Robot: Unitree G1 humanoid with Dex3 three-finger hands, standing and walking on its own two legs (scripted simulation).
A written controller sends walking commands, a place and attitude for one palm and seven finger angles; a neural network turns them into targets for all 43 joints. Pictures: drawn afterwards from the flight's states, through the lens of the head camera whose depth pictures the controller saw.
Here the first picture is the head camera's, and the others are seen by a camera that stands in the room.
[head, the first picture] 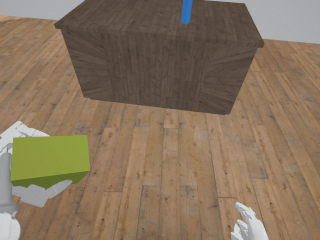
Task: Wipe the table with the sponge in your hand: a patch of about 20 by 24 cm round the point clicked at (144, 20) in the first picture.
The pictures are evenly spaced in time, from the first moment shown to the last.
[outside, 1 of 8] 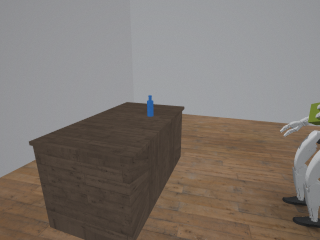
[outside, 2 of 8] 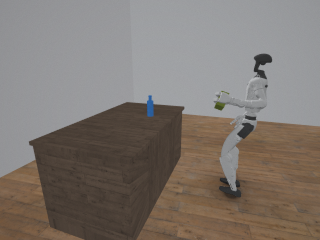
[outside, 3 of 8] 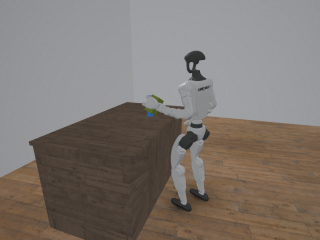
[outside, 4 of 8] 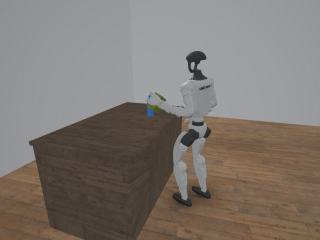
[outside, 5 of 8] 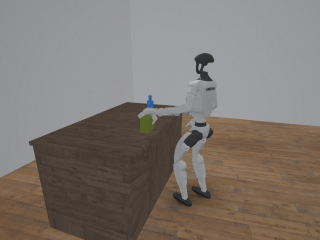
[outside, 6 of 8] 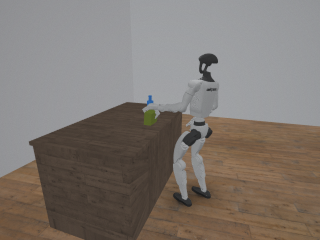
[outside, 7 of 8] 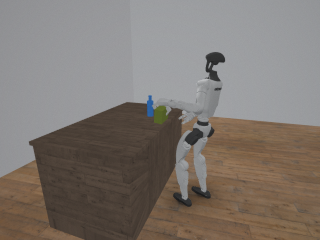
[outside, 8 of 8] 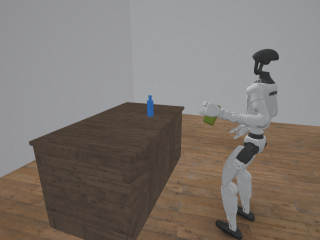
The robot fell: no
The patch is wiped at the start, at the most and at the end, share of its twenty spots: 0.00 1.00 1.00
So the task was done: yes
